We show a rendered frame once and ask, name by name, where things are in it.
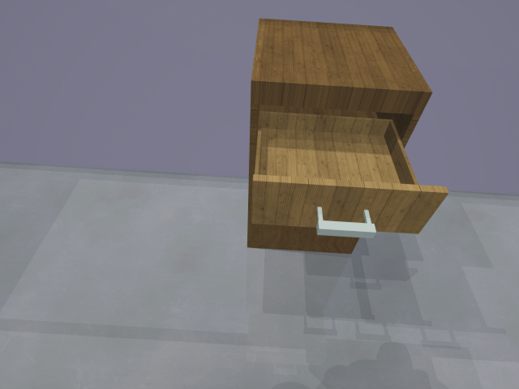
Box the handle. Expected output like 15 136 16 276
316 207 376 238

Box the cabinet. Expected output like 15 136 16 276
247 19 432 254

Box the drawer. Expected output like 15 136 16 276
251 111 448 234

